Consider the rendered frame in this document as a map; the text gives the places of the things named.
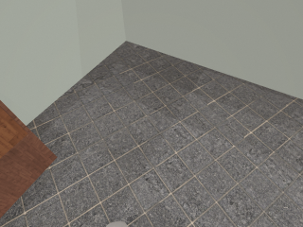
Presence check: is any cupboard door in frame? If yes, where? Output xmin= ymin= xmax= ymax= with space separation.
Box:
xmin=0 ymin=107 xmax=28 ymax=158

